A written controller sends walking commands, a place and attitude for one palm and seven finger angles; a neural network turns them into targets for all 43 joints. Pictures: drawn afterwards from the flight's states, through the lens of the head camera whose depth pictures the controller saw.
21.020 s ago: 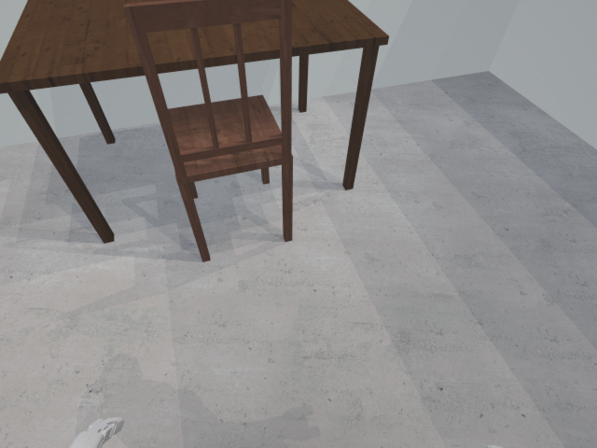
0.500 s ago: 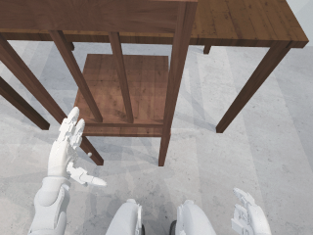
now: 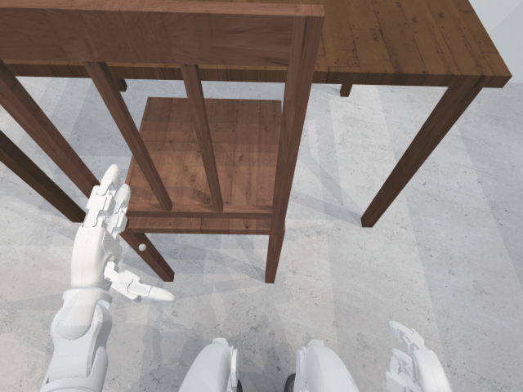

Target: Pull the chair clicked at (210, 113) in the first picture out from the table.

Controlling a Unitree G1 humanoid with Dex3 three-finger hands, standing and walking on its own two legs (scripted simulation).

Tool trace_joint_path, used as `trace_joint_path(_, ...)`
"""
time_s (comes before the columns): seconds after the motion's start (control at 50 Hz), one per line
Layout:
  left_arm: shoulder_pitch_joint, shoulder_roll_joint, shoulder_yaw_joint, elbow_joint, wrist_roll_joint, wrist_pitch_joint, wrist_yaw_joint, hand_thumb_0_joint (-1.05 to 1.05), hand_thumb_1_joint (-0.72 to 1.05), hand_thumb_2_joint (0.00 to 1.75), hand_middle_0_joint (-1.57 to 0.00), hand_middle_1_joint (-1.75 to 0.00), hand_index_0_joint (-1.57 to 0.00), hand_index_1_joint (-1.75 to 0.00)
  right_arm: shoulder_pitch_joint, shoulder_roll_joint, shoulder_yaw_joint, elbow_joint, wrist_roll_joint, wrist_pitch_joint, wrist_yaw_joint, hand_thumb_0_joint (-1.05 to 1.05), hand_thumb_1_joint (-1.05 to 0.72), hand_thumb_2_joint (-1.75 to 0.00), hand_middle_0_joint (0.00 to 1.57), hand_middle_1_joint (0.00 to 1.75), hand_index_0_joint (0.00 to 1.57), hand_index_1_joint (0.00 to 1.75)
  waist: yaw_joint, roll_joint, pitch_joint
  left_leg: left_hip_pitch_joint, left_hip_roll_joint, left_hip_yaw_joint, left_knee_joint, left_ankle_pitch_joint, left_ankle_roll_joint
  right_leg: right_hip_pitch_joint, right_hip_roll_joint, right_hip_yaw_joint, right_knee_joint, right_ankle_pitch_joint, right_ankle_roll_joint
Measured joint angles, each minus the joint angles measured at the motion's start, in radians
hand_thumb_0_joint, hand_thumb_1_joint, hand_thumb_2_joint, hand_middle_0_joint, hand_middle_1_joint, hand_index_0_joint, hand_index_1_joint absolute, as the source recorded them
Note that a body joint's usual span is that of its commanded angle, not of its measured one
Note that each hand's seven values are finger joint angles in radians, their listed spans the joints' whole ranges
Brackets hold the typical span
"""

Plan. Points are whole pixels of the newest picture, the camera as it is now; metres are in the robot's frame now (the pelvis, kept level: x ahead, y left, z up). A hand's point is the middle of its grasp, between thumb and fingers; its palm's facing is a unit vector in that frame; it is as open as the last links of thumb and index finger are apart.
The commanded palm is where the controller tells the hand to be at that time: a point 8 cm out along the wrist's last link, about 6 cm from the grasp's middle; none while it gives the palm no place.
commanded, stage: aim the fingers beside a spindle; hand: left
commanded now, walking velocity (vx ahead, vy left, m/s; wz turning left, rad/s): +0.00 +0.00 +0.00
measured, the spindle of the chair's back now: (141, 155) +0.45 +0.21 +0.06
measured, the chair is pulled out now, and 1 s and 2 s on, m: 0.00 0.00 0.00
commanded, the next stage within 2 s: push the fingers through the gap in 0.72 s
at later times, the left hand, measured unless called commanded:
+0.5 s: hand (156, 265) +0.29 +0.17 +0.00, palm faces -0.03 -1.00 -0.02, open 16.9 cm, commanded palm +0.28 +0.23 +0.02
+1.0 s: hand (140, 246) +0.32 +0.19 +0.02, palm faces +0.07 -1.00 -0.06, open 16.9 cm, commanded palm +0.29 +0.24 +0.02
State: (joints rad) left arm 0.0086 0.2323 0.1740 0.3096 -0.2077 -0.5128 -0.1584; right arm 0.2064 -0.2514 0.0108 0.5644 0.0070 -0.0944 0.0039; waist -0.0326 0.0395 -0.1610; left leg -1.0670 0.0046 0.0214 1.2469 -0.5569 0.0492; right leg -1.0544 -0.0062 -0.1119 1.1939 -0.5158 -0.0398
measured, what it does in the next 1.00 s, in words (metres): stands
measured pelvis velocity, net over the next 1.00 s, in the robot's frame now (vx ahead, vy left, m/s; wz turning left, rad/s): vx -0.01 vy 0.00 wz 0.00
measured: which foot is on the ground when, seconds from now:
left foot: down 0.00-1.00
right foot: down 0.00-1.00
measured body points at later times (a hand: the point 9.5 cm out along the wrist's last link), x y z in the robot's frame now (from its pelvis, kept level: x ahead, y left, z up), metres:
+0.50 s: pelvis +0.00 +0.00 +0.00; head +0.11 +0.01 +0.43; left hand +0.29 +0.22 +0.01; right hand +0.16 -0.25 -0.10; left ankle +0.02 +0.09 -0.63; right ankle +0.03 -0.10 -0.63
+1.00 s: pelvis -0.01 +0.00 -0.01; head +0.10 +0.01 +0.43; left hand +0.31 +0.24 +0.03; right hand +0.16 -0.24 -0.11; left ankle +0.02 +0.09 -0.63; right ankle +0.03 -0.10 -0.63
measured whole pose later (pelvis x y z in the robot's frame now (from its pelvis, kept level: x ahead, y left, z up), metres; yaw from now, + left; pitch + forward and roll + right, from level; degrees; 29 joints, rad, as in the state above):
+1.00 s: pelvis -0.01 +0.00 -0.01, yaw +0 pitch +21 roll -3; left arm -0.05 0.24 0.19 0.39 -0.20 -0.52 -0.14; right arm 0.20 -0.25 0.02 0.58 0.00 -0.10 0.01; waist -0.04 0.03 -0.17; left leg -1.09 0.00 0.01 1.28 -0.56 0.05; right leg -1.08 -0.01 -0.12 1.22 -0.52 -0.04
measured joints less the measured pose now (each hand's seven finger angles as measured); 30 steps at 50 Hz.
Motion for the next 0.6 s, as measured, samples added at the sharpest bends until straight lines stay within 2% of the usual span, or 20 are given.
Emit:
trace_joint_path(0.08, -0.023, 0.006, 0.009, 0.097, -0.016, 0.052, -0.033, -0.01, -0.5, 0.3, -0.06, -0.08, -0.06, -0.08, -0.005, -0.006, 0.003, -0.009, 0.01, 0.006, 0.002, 0.01, -0.91, -0.9, 0.21, 0.3, 0.21, 0.3, -0.005, 0.002, 0.0, -0.017, 0.0, -0.004, 0.016, -0.005, -0.001, -0.015, -0.001, -0.004, 0.015, -0.006, -0.003)
trace_joint_path(0.14, 0.01, -0.006, -0.012, 0.056, -0.018, 0.065, -0.046, -0.01, -0.5, 0.3, -0.06, -0.07, -0.06, -0.08, -0.009, -0.006, -0.005, -0.019, 0.008, -0.003, -0.007, 0.01, -0.91, -0.9, 0.21, 0.3, 0.21, 0.3, -0.007, 0.001, 0.016, -0.02, 0.003, -0.006, 0.023, -0.007, -0.001, -0.017, 0.002, -0.006, 0.018, -0.006, -0.003)
trace_joint_path(0.22, 0.063, -0.019, -0.042, -0.07, -0.004, 0.012, -0.02, -0.02, -0.5, 0.3, -0.06, -0.08, -0.06, -0.08, -0.006, -0.002, -0.013, -0.011, -0.003, -0.023, -0.014, 0.01, -0.91, -0.9, 0.2, 0.3, 0.21, 0.3, -0.003, -0.002, 0.023, 0.0, 0.003, -0.005, 0.009, -0.004, -0.002, 0.003, 0.003, -0.005, 0.003, -0.001, -0.002)
trace_joint_path(0.3, 0.021, -0.007, -0.015, -0.04, 0.007, -0.027, 0.005, -0.01, -0.5, 0.3, -0.07, -0.08, -0.07, -0.08, -0.008, -0.001, -0.005, 0.005, -0.006, -0.016, -0.005, 0.01, -0.91, -0.9, 0.2, 0.3, 0.21, 0.3, 0.0, -0.001, 0.004, 0.002, 0.0, -0.006, 0.004, 0.0, -0.003, 0.005, 0.0, -0.006, 0.002, -0.001, -0.002)
trace_joint_path(0.38, -0.036, 0.007, 0.012, 0.089, -0.007, 0.027, -0.021, -0.01, -0.5, 0.3, -0.06, -0.08, -0.07, -0.08, -0.016, -0.005, 0.003, -0.002, 0.007, 0.003, 0.004, 0.01, -0.91, -0.9, 0.2, 0.3, 0.21, 0.3, -0.004, -0.001, -0.005, -0.017, 0.0, -0.006, 0.02, -0.003, -0.003, -0.015, -0.001, -0.006, 0.019, -0.005, -0.005)
trace_joint_path(0.46, 0.001, -0.006, -0.017, 0.068, -0.015, 0.07, -0.045, -0.01, -0.5, 0.3, -0.06, -0.07, -0.06, -0.08, -0.015, -0.006, -0.004, -0.023, 0.009, -0.001, -0.003, 0.01, -0.91, -0.9, 0.21, 0.3, 0.21, 0.3, -0.009, 0.002, 0.013, -0.021, 0.003, -0.006, 0.025, -0.004, -0.002, -0.018, 0.002, -0.006, 0.021, -0.003, -0.004)
trace_joint_path(0.54, 0.07, -0.023, -0.046, -0.067, -0.003, 0.017, -0.017, -0.02, -0.5, 0.3, -0.06, -0.08, -0.06, -0.08, -0.005, 0.001, -0.01, -0.016, -0.003, -0.018, -0.011, 0.01, -0.91, -0.9, 0.2, 0.3, 0.21, 0.3, -0.004, -0.003, 0.021, 0.002, 0.004, -0.002, 0.008, 0.001, -0.002, 0.003, 0.005, -0.001, 0.004, 0.004, -0.002)
trace_joint_path(0.6, 0.06, -0.015, -0.025, -0.076, 0.009, -0.034, 0.01, -0.01, -0.5, 0.3, -0.07, -0.08, -0.07, -0.08, -0.001, 0.004, -0.006, -0.002, -0.007, -0.016, -0.006, 0.01, -0.91, -0.9, 0.2, 0.3, 0.21, 0.3, -0.001, -0.004, 0.01, 0.011, 0.002, -0.004, 0.0, 0.004, -0.003, 0.012, 0.003, -0.002, -0.003, 0.005, -0.002)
